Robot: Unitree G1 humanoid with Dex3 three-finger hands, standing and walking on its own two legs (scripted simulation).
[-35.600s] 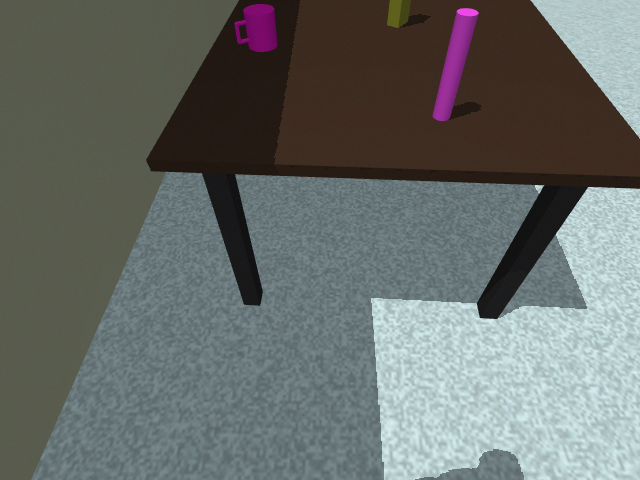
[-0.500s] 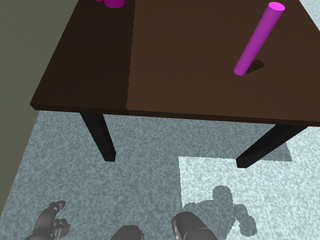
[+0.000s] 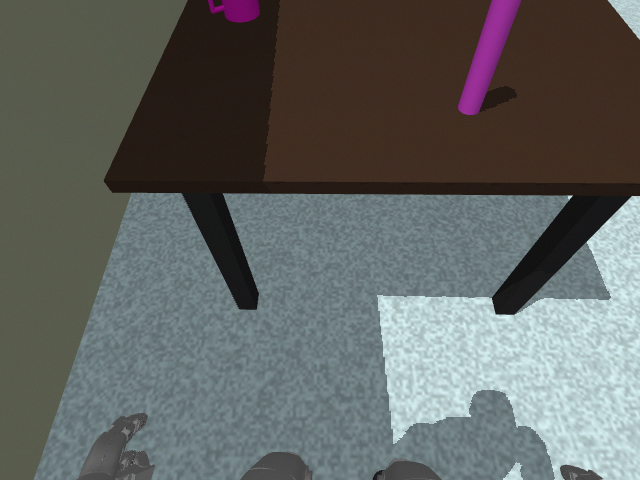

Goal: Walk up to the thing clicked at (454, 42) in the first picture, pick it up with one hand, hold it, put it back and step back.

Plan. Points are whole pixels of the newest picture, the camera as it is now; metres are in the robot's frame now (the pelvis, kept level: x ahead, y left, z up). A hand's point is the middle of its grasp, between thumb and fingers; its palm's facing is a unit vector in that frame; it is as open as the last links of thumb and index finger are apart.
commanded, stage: step back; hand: right
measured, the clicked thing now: (488, 51) +0.75 -0.23 +0.10
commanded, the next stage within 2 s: none
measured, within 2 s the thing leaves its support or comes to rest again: neither
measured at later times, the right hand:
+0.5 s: hand out of the picture -0.04 -0.30 -0.14, palm faces +0.02 +0.91 -0.41, open 7.4 cm
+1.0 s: hand out of the picture -0.22 -0.29 -0.13, palm faces -0.07 +0.90 -0.42, open 7.4 cm
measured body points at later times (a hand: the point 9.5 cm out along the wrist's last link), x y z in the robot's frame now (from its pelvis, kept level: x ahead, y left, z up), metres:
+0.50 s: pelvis -0.16 -0.02 -0.01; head -0.10 -0.03 +0.44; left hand -0.06 +0.29 -0.13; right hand -0.04 -0.35 -0.12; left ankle -0.04 +0.11 -0.72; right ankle -0.17 -0.15 -0.73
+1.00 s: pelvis -0.32 -0.03 +0.00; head -0.26 +0.00 +0.45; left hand -0.21 +0.29 -0.12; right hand -0.21 -0.34 -0.10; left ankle -0.26 +0.09 -0.73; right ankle -0.36 -0.17 -0.65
